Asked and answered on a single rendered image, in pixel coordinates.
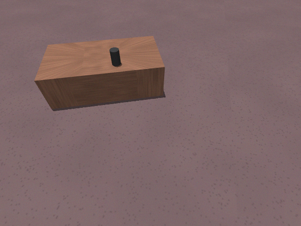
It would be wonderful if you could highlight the can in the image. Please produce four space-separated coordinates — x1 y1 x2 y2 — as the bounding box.
110 47 121 66

